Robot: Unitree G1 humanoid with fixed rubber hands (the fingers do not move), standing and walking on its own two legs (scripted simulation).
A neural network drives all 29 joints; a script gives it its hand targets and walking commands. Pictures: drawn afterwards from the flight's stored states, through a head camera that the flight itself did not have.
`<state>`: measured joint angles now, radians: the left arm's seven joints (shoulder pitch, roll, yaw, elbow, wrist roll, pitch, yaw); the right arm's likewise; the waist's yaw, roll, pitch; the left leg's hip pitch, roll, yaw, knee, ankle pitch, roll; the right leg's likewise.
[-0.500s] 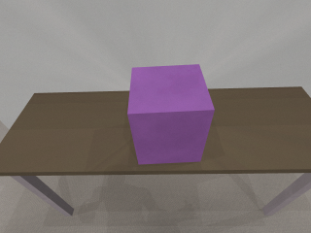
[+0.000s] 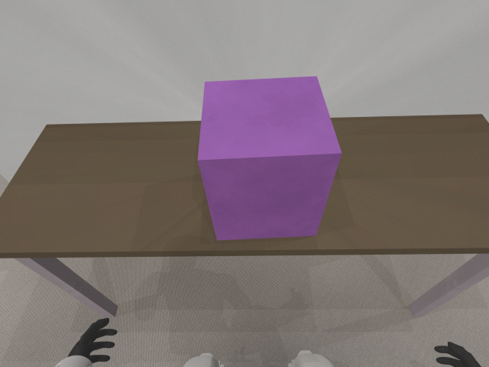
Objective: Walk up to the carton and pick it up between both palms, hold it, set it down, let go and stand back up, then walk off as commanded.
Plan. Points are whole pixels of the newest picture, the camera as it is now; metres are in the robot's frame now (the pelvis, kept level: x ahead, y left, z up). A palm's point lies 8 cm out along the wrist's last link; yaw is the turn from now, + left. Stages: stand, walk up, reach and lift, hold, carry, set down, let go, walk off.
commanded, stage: reach and lift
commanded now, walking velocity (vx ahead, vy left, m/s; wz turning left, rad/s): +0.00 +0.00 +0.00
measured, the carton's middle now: (263, 163) +0.49 -0.01 +0.03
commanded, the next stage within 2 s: none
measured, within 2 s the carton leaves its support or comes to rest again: neither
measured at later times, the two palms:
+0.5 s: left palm (110, 309) +0.22 +0.23 -0.01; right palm (482, 361) +0.15 -0.32 -0.03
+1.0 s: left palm (123, 301) +0.23 +0.21 +0.01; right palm (456, 318) +0.20 -0.28 +0.01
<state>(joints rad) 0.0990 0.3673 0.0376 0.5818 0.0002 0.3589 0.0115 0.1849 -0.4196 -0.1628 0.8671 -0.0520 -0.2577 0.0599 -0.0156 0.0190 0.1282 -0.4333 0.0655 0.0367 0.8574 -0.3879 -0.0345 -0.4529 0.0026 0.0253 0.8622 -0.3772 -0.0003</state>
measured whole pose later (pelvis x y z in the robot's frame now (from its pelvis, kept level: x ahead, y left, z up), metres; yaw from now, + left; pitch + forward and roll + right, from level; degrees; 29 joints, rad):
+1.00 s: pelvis +0.02 -0.01 +0.04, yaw +0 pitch -4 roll +1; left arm 0.14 0.20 0.01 0.50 -0.04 -0.09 0.09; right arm 0.18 -0.28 -0.07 0.56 0.10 -0.26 0.09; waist -0.02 -0.01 0.02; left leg -0.16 0.06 0.05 0.43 -0.21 -0.05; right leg -0.21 0.00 0.03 0.51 -0.23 -0.01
